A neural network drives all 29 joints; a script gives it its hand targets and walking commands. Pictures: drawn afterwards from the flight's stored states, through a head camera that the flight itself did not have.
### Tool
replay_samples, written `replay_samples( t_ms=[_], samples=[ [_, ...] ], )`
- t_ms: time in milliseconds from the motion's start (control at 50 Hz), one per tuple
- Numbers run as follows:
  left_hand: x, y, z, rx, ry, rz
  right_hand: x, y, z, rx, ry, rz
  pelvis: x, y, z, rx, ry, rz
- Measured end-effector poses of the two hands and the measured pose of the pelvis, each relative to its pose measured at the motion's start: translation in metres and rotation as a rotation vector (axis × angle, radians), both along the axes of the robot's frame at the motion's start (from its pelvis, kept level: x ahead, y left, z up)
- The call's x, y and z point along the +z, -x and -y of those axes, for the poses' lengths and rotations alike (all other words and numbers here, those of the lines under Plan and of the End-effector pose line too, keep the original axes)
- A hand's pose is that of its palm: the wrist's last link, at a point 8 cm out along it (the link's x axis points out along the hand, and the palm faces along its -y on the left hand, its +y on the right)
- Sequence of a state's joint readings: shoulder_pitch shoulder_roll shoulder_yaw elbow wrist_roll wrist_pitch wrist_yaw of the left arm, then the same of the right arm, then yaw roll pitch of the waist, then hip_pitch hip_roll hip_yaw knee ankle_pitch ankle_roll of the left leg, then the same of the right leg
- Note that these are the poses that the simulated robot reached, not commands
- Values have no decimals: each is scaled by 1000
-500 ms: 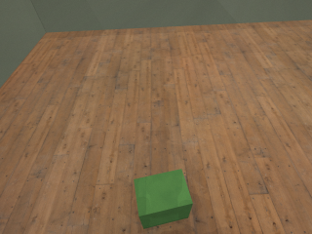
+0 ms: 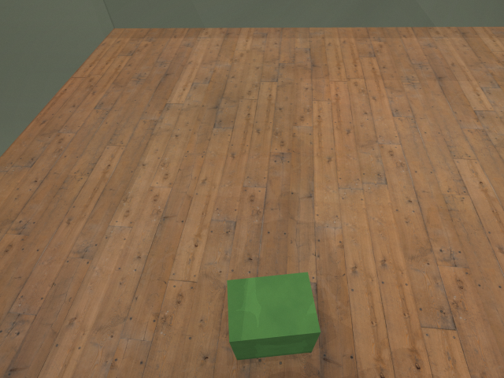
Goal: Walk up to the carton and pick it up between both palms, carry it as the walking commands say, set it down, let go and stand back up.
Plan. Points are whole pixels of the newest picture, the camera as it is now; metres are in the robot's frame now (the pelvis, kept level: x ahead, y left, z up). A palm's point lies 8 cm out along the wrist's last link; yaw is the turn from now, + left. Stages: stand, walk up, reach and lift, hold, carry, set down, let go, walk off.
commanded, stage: walk up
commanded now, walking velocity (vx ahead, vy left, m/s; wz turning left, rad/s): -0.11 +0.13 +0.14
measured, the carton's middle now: (271, 317) +0.41 -0.01 -0.63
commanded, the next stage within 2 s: none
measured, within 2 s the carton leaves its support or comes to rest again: neither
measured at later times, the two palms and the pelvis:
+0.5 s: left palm out of the picture +0.00 +0.32 -0.13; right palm out of the picture +0.01 -0.14 -0.12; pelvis -0.01 +0.08 +0.02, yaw +2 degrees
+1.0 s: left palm out of the picture +0.01 +0.20 -0.12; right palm out of the picture -0.05 -0.26 -0.14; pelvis -0.02 -0.02 +0.02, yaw +2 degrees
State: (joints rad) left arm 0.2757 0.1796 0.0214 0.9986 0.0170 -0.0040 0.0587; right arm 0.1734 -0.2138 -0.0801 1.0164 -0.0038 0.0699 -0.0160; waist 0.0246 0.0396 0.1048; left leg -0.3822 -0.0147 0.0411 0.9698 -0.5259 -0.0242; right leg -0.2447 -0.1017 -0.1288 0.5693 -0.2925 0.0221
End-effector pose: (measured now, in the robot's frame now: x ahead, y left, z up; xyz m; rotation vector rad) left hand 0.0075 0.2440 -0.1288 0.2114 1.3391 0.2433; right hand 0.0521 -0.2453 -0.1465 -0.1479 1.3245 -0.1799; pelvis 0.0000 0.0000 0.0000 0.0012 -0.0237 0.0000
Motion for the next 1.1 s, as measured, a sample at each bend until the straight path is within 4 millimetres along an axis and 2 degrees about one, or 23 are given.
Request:
replay_samples(
  t_ms=[80,160,260,300,360,440,520,600,700,760,800,880,920,980,1100],
  samples=[
    [9,14,-16,6,-21,-28,12,4,10,6,30,-6,7,7,-8,5,-27,0],
    [7,22,-36,7,-6,-36,24,3,4,28,55,18,10,13,-23,16,-25,-9],
    [-14,19,-66,25,50,-9,26,7,-26,56,100,51,-1,17,-56,44,20,-23],
    [-14,15,-73,22,67,4,31,15,-46,72,94,37,3,19,-63,39,24,-21],
    [-8,10,-76,3,98,5,38,26,-75,66,60,35,14,18,-70,34,36,-22],
    [-3,6,-77,-11,111,-7,32,35,-104,43,6,22,18,17,-79,27,36,-19],
    [0,4,-77,-6,92,-15,23,45,-110,17,-14,-12,17,14,-81,29,22,-28],
    [1,6,-73,-2,64,-34,15,54,-101,8,-20,-48,13,11,-73,28,9,-50],
    [2,2,-57,-30,41,-59,15,76,-64,-38,26,-91,12,15,-47,14,21,-73],
    [2,-10,-37,-49,35,-16,12,96,-35,-53,40,-143,9,20,-26,15,25,-61],
    [-1,-17,-20,-55,27,42,3,107,-16,-48,24,-182,1,21,-10,20,-4,-43],
    [7,-14,20,-57,60,58,4,113,8,-47,5,-213,9,20,6,28,1,-15],
    [9,-11,34,-52,70,50,8,110,15,-46,4,-202,13,19,12,25,-6,-14],
    [9,-4,42,-34,67,42,11,105,19,-40,4,-187,15,19,18,29,-3,-16],
    [-5,18,49,11,108,-2,8,97,8,-20,0,-159,10,22,22,44,13,5]
  ],
)
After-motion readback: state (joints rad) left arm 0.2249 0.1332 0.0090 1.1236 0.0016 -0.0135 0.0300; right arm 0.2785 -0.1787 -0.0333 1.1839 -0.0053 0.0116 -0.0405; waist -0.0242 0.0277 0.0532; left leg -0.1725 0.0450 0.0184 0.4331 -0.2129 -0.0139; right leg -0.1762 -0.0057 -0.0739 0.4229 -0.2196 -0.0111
